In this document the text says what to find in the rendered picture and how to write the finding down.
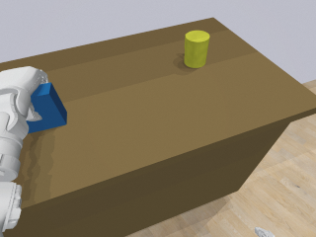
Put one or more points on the table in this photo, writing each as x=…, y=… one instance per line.
x=147, y=137

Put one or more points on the robot left forearm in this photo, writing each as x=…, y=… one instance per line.
x=14, y=109

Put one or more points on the sponge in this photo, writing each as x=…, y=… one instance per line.
x=47, y=103

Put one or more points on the robot left upper arm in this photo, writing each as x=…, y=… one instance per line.
x=10, y=205

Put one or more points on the robot left hand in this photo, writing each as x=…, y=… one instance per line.
x=27, y=78

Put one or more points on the robot right hand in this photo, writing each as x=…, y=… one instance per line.
x=261, y=232

